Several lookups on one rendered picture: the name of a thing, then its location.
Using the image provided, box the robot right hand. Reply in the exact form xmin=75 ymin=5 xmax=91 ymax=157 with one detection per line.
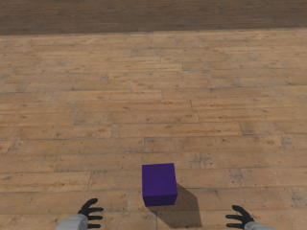
xmin=225 ymin=205 xmax=254 ymax=230

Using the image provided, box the left robot forearm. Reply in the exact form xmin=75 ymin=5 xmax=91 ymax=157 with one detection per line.
xmin=55 ymin=214 xmax=88 ymax=230

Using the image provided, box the carton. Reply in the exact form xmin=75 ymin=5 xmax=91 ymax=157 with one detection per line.
xmin=142 ymin=163 xmax=177 ymax=207

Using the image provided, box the robot left hand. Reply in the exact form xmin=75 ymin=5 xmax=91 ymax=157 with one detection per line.
xmin=78 ymin=198 xmax=104 ymax=229

